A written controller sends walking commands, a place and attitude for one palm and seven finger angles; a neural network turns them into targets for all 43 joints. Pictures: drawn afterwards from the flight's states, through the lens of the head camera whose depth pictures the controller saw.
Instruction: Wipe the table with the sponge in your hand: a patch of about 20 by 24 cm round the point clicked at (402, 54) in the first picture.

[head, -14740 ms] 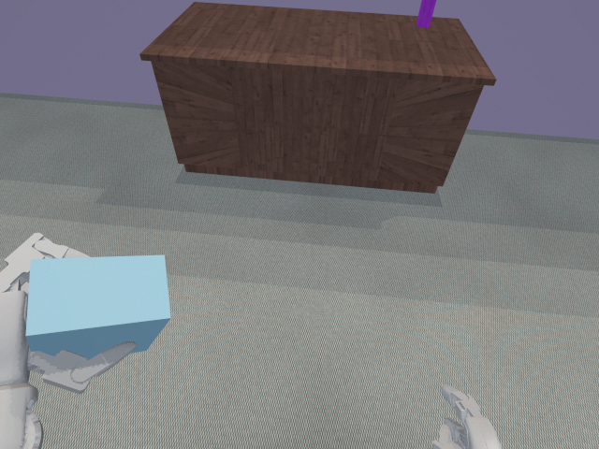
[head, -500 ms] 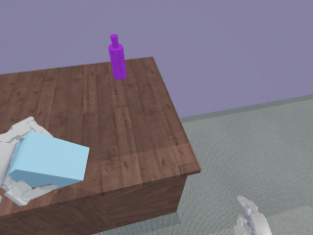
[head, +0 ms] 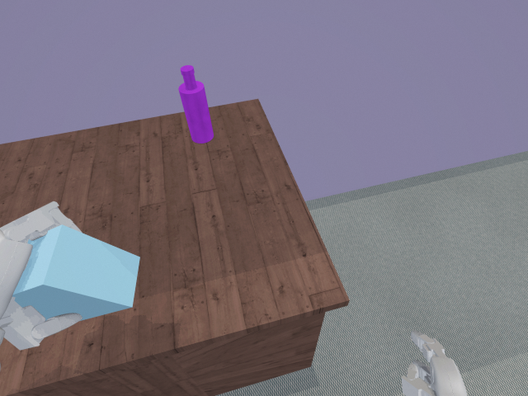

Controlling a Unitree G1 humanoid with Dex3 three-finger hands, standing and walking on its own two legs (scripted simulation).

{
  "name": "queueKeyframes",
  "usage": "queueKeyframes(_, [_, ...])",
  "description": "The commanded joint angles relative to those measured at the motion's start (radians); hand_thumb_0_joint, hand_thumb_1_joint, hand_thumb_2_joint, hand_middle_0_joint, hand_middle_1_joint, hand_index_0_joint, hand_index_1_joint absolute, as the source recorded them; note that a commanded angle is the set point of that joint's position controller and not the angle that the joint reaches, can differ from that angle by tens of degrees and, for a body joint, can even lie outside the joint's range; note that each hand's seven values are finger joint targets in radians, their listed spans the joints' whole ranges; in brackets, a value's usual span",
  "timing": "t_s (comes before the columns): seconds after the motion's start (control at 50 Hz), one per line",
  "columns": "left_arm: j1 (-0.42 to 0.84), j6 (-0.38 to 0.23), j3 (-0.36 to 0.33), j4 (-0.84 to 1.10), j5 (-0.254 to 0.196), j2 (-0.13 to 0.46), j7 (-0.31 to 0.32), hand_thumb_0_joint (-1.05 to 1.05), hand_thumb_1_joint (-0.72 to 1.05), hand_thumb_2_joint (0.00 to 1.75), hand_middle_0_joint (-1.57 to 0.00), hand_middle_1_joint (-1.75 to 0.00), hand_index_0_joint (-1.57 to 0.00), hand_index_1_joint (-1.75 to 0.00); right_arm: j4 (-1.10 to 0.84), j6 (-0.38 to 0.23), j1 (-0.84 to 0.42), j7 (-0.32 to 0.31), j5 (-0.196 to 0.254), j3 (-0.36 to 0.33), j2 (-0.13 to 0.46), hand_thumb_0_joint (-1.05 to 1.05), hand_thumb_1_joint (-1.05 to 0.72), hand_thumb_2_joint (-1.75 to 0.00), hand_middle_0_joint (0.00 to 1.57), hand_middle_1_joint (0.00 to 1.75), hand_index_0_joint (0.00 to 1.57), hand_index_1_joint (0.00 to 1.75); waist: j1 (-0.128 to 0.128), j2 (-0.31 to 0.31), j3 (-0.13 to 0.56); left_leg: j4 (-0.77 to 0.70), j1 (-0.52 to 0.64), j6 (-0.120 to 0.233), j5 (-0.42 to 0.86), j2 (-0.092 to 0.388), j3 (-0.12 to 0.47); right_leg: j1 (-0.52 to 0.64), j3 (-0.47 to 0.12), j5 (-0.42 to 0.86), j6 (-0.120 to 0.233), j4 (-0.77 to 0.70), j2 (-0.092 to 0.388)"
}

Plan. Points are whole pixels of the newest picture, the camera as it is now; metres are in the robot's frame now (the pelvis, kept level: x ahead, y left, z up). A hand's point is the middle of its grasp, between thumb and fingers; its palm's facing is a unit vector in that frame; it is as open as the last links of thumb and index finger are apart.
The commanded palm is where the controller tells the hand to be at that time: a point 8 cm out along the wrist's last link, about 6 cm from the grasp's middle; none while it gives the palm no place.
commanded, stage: turn the palm down, sponge in hand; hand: left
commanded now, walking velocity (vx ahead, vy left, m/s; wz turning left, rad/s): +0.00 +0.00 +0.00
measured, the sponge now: (72, 285) +0.21 +0.27 +0.12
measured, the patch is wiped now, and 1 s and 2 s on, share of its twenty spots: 0.00 0.00 0.00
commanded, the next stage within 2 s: move the sponge above the wiping area in 1.26 s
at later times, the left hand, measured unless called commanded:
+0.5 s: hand (23, 274) +0.21 +0.33 +0.13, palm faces +0.13 -0.21 -0.97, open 10.7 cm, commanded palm +0.18 +0.31 +0.17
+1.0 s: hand (58, 279) +0.22 +0.31 +0.10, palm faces -0.06 -0.11 -0.99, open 10.7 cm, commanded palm +0.19 +0.30 +0.17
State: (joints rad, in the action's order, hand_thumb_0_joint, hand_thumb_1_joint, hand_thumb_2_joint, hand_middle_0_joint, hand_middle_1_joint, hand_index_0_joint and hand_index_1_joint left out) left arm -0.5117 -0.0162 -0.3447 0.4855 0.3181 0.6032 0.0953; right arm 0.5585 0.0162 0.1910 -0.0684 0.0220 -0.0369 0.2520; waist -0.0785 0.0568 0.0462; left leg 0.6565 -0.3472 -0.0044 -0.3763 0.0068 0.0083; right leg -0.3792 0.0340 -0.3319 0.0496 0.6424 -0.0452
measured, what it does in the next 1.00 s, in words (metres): stands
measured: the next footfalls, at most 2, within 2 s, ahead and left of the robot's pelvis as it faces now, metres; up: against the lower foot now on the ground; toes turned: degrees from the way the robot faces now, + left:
none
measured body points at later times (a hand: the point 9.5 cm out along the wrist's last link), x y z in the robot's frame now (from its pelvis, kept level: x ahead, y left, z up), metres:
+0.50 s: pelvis -0.01 +0.03 +0.02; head -0.01 -0.01 +0.46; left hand +0.20 +0.34 +0.18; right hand +0.21 -0.18 -0.08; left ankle -0.02 +0.12 -0.72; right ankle +0.00 -0.09 -0.72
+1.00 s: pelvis +0.00 +0.02 +0.02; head +0.01 -0.03 +0.47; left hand +0.22 +0.31 +0.15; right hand +0.25 -0.18 -0.07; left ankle -0.02 +0.12 -0.72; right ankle +0.00 -0.09 -0.72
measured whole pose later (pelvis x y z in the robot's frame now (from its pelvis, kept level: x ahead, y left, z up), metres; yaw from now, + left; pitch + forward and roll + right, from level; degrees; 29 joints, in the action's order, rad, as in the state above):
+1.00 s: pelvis +0.00 +0.02 +0.02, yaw +0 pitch +0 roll +0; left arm -0.19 0.40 0.04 0.19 0.87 0.49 -0.03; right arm 0.65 0.08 0.01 -0.03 0.04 0.03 0.28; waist -0.12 0.13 -0.01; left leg 0.38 -0.13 0.03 -0.24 -0.03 0.00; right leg -0.17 0.02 -0.22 0.02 0.39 -0.01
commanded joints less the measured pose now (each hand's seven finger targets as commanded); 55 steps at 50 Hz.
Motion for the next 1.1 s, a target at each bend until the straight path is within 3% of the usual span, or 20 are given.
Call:
queueKeyframes(0.0, [0.053, 0.118, -0.094, 0.103, 0.048, 0.177, 0.024, 0.0, 0.1, 1.3, -1.2, -1.6, -1.2, -1.6, -0.186, -0.025, -0.098, -0.022, 0.012, -0.029, 0.127, 0.0, -0.9, -0.9, 0.2, 0.3, 0.2, 0.3, -0.003, -0.031, 0.164, -0.075, 0.038, 0.035, 0.388, 0.008, -0.009, 0.146, -0.049, 0.349, -0.035, -0.101, 0.069])
queueKeyframes(0.12, [0.198, 0.108, 0.033, 0.203, 0.176, 0.187, -0.015, 0.0, 0.1, 1.3, -1.2, -1.6, -1.2, -1.6, -0.187, -0.038, -0.136, -0.051, 0.006, -0.005, 0.121, 0.0, -0.9, -0.9, 0.2, 0.3, 0.2, 0.3, 0.016, -0.019, 0.152, -0.124, 0.114, 0.05, 0.35, 0.008, 0.027, 0.107, -0.055, 0.23, -0.036, -0.141, 0.054])
queueKeyframes(0.24, [0.23, 0.111, -0.086, 0.147, 0.321, 0.293, 0.062, 0.0, 0.1, 1.3, -1.2, -1.6, -1.2, -1.6, -0.146, -0.031, -0.176, -0.035, -0.004, 0.005, 0.106, 0.0, -0.9, -0.9, 0.2, 0.3, 0.2, 0.3, -0.035, 0.1, 0.138, -0.179, 0.132, 0.019, 0.39, 0.009, 0.063, 0.158, -0.089, 0.196, 0.006, -0.169, 0.026])
queueKeyframes(0.26, [0.264, 0.126, -0.022, 0.134, 0.327, 0.217, 0.064, 0.0, 0.1, 1.3, -1.2, -1.6, -1.2, -1.6, -0.151, -0.026, -0.176, -0.028, -0.004, 0.013, 0.09, 0.0, -0.9, -0.9, 0.2, 0.3, 0.2, 0.3, -0.027, 0.088, 0.156, -0.184, 0.134, 0.014, 0.416, 0.014, 0.051, 0.174, -0.056, 0.213, 0.002, -0.17, 0.037])
queueKeyframes(0.34, [0.268, 0.232, -0.021, -0.003, 0.318, 0.213, 0.058, 0.0, 0.1, 1.3, -1.2, -1.6, -1.2, -1.6, -0.122, -0.002, -0.232, -0.017, 0.019, 0.015, 0.109, 0.0, -0.9, -0.9, 0.2, 0.3, 0.2, 0.3, -0.037, 0.09, 0.073, -0.228, 0.122, -0.003, 0.393, 0.011, 0.055, 0.191, -0.075, 0.2, 0.007, -0.208, 0.03])
queueKeyframes(0.36, [0.299, 0.255, 0.051, 0.0, 0.313, 0.156, 0.04, 0.0, 0.1, 1.3, -1.2, -1.6, -1.2, -1.6, -0.133, 0.001, -0.233, -0.013, 0.019, 0.02, 0.108, 0.0, -0.9, -0.9, 0.2, 0.3, 0.2, 0.3, -0.027, 0.081, 0.08, -0.238, 0.125, 0.0, 0.387, 0.016, 0.047, 0.202, -0.048, 0.203, 0.001, -0.214, 0.037])
queueKeyframes(0.46, [0.348, 0.326, 0.222, -0.006, 0.367, 0.079, -0.055, 0.0, 0.1, 1.3, -1.2, -1.6, -1.2, -1.6, -0.144, -0.002, -0.278, -0.011, 0.026, 0.034, 0.116, 0.0, -0.9, -0.9, 0.2, 0.3, 0.2, 0.3, -0.008, 0.028, 0.064, -0.277, 0.155, 0.021, 0.354, 0.007, 0.06, 0.227, -0.053, 0.191, 0.0, -0.247, 0.038])
queueKeyframes(0.5, [0.395, 0.31, 0.233, -0.003, 0.409, 0.104, -0.08, 0.0, 0.1, 1.3, -1.2, -1.6, -1.2, -1.6, -0.135, -0.005, -0.266, -0.008, 0.016, 0.033, 0.118, 0.0, -0.9, -0.9, 0.2, 0.3, 0.2, 0.3, -0.007, -0.007, 0.074, -0.291, 0.164, 0.031, 0.35, 0.004, 0.07, 0.237, -0.066, 0.191, -0.001, -0.255, 0.04])
queueKeyframes(0.56, [0.487, 0.257, 0.207, 0.065, 0.483, 0.144, -0.077, 0.0, 0.1, 1.3, -1.2, -1.6, -1.2, -1.6, -0.134, -0.02, -0.281, -0.005, 0.001, 0.038, 0.104, 0.0, -0.9, -0.9, 0.2, 0.3, 0.2, 0.3, -0.026, 0.025, 0.136, -0.294, 0.196, 0.041, 0.36, 0.0, 0.076, 0.271, -0.078, 0.195, 0.008, -0.247, 0.031])
queueKeyframes(0.64, [0.522, 0.207, 0.068, 0.032, 0.571, 0.263, -0.01, 0.0, 0.1, 1.3, -1.2, -1.6, -1.2, -1.6, -0.089, -0.011, -0.3, 0.002, -0.013, 0.029, 0.111, 0.0, -0.9, -0.9, 0.2, 0.3, 0.2, 0.3, -0.064, 0.067, 0.163, -0.302, 0.215, 0.026, 0.408, 0.001, 0.11, 0.305, -0.138, 0.226, 0.032, -0.251, 0.01])
queueKeyframes(0.66, [0.534, 0.208, 0.115, 0.011, 0.581, 0.201, 0.002, 0.0, 0.1, 1.3, -1.2, -1.6, -1.2, -1.6, -0.091, -0.012, -0.289, 0.004, -0.013, 0.032, 0.096, 0.0, -0.9, -0.9, 0.2, 0.3, 0.2, 0.3, -0.061, 0.057, 0.175, -0.296, 0.219, 0.026, 0.439, -0.003, 0.096, 0.308, -0.105, 0.239, 0.029, -0.254, 0.023])
queueKeyframes(0.74, [0.488, 0.274, 0.083, -0.073, 0.581, 0.207, 0.04, 0.0, 0.1, 1.3, -1.2, -1.6, -1.2, -1.6, -0.058, 0.002, -0.337, 0.02, 0.003, 0.026, 0.109, 0.0, -0.9, -0.9, 0.2, 0.3, 0.2, 0.3, -0.075, 0.094, 0.148, -0.298, 0.231, 0.012, 0.491, -0.014, 0.097, 0.313, -0.147, 0.274, 0.045, -0.279, 0.023])
queueKeyframes(0.76, [0.489, 0.3, 0.17, -0.084, 0.57, 0.12, 0.031, 0.0, 0.1, 1.3, -1.2, -1.6, -1.2, -1.6, -0.067, 0.001, -0.332, 0.025, 0.008, 0.028, 0.103, 0.0, -0.9, -0.9, 0.2, 0.3, 0.2, 0.3, -0.057, 0.083, 0.146, -0.296, 0.227, 0.017, 0.495, -0.012, 0.076, 0.314, -0.104, 0.291, 0.034, -0.28, 0.035])
queueKeyframes(0.86, [0.471, 0.414, 0.31, -0.118, 0.561, 0.035, -0.046, 0.0, 0.1, 1.3, -1.2, -1.6, -1.2, -1.6, -0.081, 0.009, -0.377, 0.035, 0.022, 0.034, 0.117, 0.0, -0.9, -0.9, 0.2, 0.3, 0.2, 0.3, -0.033, 0.01, 0.114, -0.305, 0.21, 0.035, 0.46, -0.028, 0.064, 0.328, -0.109, 0.313, 0.024, -0.29, 0.041])
queueKeyframes(0.94, [0.526, 0.388, 0.243, -0.048, 0.585, 0.145, -0.103, 0.0, 0.1, 1.3, -1.2, -1.6, -1.2, -1.6, -0.089, 0.008, -0.395, 0.032, 0.011, 0.038, 0.122, 0.0, -0.9, -0.9, 0.2, 0.3, 0.2, 0.3, -0.041, -0.062, 0.154, -0.294, 0.239, 0.054, 0.473, -0.038, 0.071, 0.346, -0.152, 0.356, 0.024, -0.283, 0.033])
queueKeyframes(0.96, [0.516, 0.364, 0.267, -0.032, 0.587, 0.115, -0.107, 0.0, 0.1, 1.3, -1.2, -1.6, -1.2, -1.6, -0.098, 0.002, -0.359, 0.029, 0.006, 0.035, 0.112, 0.0, -0.9, -0.9, 0.2, 0.3, 0.2, 0.3, -0.037, -0.069, 0.196, -0.281, 0.244, 0.062, 0.501, -0.04, 0.057, 0.375, -0.122, 0.392, 0.015, -0.269, 0.045])
queueKeyframes(0.98, [0.523, 0.332, 0.212, -0.023, 0.605, 0.177, -0.099, 0.0, 0.1, 1.3, -1.2, -1.6, -1.2, -1.6, -0.088, 0.001, -0.34, 0.029, -0.001, 0.033, 0.112, 0.0, -0.9, -0.9, 0.2, 0.3, 0.2, 0.3, -0.048, -0.078, 0.209, -0.274, 0.255, 0.059, 0.527, -0.04, 0.061, 0.373, -0.138, 0.421, 0.017, -0.267, 0.044])
queueKeyframes(1.04, [0.541, 0.272, 0.12, 0.012, 0.633, 0.252, -0.055, 0.0, 0.1, 1.3, -1.2, -1.6, -1.2, -1.6, -0.075, -0.001, -0.357, 0.025, -0.011, 0.031, 0.111, 0.0, -0.9, -0.9, 0.2, 0.3, 0.2, 0.3, -0.07, 0.0, 0.204, -0.272, 0.282, 0.051, 0.542, -0.038, 0.078, 0.368, -0.189, 0.425, 0.038, -0.277, 0.029])
queueKeyframes(1.06, [0.559, 0.262, 0.169, 0.001, 0.644, 0.185, -0.041, 0.0, 0.1, 1.3, -1.2, -1.6, -1.2, -1.6, -0.074, -0.005, -0.337, 0.025, -0.013, 0.032, 0.096, 0.0, -0.9, -0.9, 0.2, 0.3, 0.2, 0.3, -0.064, 0.006, 0.211, -0.269, 0.284, 0.049, 0.557, -0.037, 0.065, 0.36, -0.155, 0.42, 0.034, -0.274, 0.038])
queueKeyframes(1.08, [0.529, 0.257, 0.141, -0.042, 0.64, 0.202, -0.021, 0.0, 0.1, 1.3, -1.2, -1.6, -1.2, -1.6, -0.063, -0.006, -0.319, 0.024, -0.008, 0.023, 0.098, 0.0, -0.9, -0.9, 0.2, 0.3, 0.2, 0.3, -0.066, 0.005, 0.175, -0.269, 0.277, 0.044, 0.548, -0.033, 0.066, 0.34, -0.165, 0.404, 0.037, -0.283, 0.036])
